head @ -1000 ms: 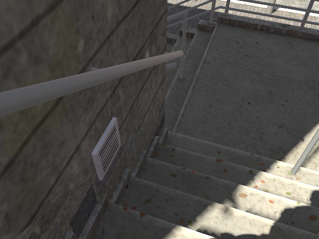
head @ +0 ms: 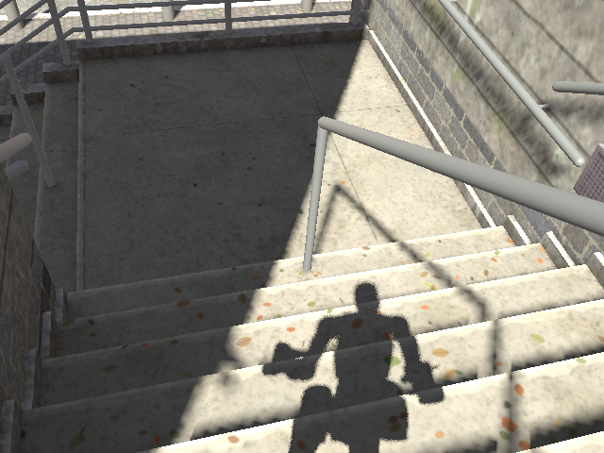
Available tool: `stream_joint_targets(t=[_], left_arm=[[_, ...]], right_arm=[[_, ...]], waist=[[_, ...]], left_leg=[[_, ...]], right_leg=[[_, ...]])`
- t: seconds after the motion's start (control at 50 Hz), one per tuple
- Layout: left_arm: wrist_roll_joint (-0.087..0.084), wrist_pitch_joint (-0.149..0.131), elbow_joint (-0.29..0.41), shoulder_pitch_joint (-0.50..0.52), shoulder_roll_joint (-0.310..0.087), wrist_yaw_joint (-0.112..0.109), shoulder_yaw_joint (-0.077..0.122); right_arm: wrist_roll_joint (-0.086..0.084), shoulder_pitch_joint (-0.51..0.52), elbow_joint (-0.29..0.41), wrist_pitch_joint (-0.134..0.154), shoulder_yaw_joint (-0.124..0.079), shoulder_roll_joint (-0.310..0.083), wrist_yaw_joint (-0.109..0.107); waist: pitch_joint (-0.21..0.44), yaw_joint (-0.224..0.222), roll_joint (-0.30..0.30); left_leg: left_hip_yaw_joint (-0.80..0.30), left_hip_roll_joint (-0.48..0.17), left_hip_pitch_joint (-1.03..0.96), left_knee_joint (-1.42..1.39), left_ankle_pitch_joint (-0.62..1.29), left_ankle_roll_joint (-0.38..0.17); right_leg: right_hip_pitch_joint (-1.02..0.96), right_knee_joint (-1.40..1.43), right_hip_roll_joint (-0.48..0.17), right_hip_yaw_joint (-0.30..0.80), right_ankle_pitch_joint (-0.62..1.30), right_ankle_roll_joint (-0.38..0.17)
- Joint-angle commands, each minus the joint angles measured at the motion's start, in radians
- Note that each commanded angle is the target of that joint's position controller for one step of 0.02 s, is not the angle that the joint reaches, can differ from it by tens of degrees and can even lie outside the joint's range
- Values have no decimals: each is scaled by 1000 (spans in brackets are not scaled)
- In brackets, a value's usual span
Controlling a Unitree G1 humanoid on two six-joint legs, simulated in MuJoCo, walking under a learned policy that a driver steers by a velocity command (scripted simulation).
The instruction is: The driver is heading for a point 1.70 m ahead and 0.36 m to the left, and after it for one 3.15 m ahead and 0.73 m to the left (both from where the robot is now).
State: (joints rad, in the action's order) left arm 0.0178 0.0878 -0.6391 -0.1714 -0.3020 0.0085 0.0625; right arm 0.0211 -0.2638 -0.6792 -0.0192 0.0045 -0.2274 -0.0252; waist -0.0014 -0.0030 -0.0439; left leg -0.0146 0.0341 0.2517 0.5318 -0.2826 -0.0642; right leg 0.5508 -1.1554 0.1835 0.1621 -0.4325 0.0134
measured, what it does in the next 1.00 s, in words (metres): steps on the spot: right foot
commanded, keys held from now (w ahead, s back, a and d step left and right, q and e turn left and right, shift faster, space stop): no key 1.00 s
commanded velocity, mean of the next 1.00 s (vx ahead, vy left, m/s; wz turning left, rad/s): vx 0.00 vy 0.00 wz -0.08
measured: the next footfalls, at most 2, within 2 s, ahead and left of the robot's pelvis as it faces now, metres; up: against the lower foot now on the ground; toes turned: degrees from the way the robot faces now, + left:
right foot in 0.18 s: +0.04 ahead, -0.11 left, +0.00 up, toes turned +3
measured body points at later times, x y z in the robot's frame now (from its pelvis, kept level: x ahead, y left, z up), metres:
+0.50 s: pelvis -0.02 -0.02 +0.00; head -0.02 -0.03 +0.45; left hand +0.14 +0.19 -0.10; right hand +0.08 -0.27 -0.12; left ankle +0.00 +0.09 -0.74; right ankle +0.00 -0.12 -0.74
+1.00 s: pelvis -0.01 +0.00 -0.01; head -0.01 +0.00 +0.44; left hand +0.15 +0.22 -0.11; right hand +0.14 -0.24 -0.10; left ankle +0.00 +0.09 -0.74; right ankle +0.00 -0.12 -0.74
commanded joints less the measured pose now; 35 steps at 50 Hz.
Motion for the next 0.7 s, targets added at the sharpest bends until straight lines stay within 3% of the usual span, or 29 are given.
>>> stream_joint_targets(t=[0.02,0.04,0.08,0.12,0.14,0.18,0.2,0.22,0.24,0.28,0.32,0.38,0.44,0.5,0.7], left_arm=[[6,-1,58,18,-28,21,-7],[5,2,65,33,-2,28,-24],[-10,5,70,56,22,27,-42],[-18,-1,59,41,18,20,-46],[-18,-7,44,7,26,15,-49],[-4,-23,28,-37,19,7,-55],[6,-45,41,-25,-50,5,-41],[10,-50,31,-19,-95,3,-33],[12,-60,44,-7,-52,2,-52],[11,-66,49,43,-11,-4,-71],[5,-74,49,48,-8,-5,-76],[2,-77,54,44,9,3,-80],[6,-74,50,25,1,6,-76],[2,-77,50,19,7,5,-77],[-1,-73,62,49,-5,4,-67]], right_arm=[[1,71,80,9,-15,-78,-1],[1,68,83,1,-10,-69,2],[10,51,82,-12,-16,-99,5],[8,19,73,-23,-25,-127,12],[-1,27,73,-28,-26,-132,15],[-11,3,61,-27,-24,-126,16],[-20,11,83,-18,-23,-104,28],[-22,39,104,-23,-24,-99,35],[-16,66,100,-23,-29,-114,37],[-11,14,56,-21,-21,-65,52],[0,-2,42,-16,-19,-57,59],[0,6,28,-13,-20,-69,58],[-5,27,27,-7,-26,-85,50],[-5,41,34,-5,-22,-68,48],[-6,77,66,-11,-24,-84,47]], waist=[[39,-23,174],[35,-12,186],[19,16,223],[4,33,229],[-1,10,207],[-16,-14,143],[-3,-1,36],[-16,-3,-125],[-21,-16,-130],[-13,26,-87],[5,43,-86],[-26,36,-37],[-38,17,18],[0,14,20],[7,16,33]], left_leg=[[-144,-149,-52,-159,240,-147],[-128,-133,-20,-166,183,-131],[-144,-145,43,-210,28,-140],[-185,-170,86,-227,-48,-150],[-189,-170,110,-211,-55,-138],[-188,-162,189,-156,-25,-78],[-149,-122,247,-80,-85,-25],[-51,-35,232,-30,-163,14],[-37,-31,183,12,-136,31],[-29,-23,7,-6,-24,27],[-38,-28,-110,-6,27,16],[-70,-53,-89,-47,3,9],[-88,-64,-35,-74,-3,8],[-96,-69,-33,-79,-2,6],[-122,-82,-25,-56,26,-5]], right_leg=[[56,55,-33,-50,37,28],[-7,169,-50,-74,32,31],[-146,351,-79,-133,-24,9],[-273,487,-90,-176,-6,-19],[-353,594,-92,-191,73,-33],[-514,757,-128,-124,175,-52],[-563,763,-252,47,212,-77],[-403,815,-354,215,129,-125],[-357,860,-384,276,44,-146],[-241,855,-329,198,18,-121],[-164,854,-279,134,30,-93],[-167,840,-251,91,16,-76],[-232,786,-237,65,125,-78],[-273,757,-238,51,186,-84],[-282,693,-218,14,281,-84]])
